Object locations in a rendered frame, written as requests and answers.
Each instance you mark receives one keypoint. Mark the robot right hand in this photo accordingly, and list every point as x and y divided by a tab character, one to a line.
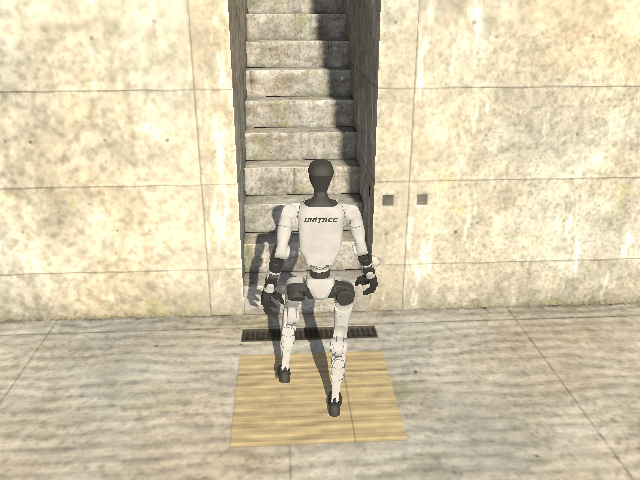
363	281

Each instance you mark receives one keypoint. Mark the right robot upper arm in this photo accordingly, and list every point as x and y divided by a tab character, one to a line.
352	213

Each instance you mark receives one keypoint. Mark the robot torso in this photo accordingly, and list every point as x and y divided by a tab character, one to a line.
320	240

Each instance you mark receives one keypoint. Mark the robot left hand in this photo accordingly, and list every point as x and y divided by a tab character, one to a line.
267	303

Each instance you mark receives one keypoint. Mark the robot left forearm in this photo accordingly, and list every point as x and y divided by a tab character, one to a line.
273	273

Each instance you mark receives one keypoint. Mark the left robot upper arm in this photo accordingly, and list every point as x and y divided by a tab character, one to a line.
288	212

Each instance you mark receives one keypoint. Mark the right robot thigh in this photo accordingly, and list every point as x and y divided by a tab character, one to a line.
343	303

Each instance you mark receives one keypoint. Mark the robot right forearm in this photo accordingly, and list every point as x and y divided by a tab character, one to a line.
367	263

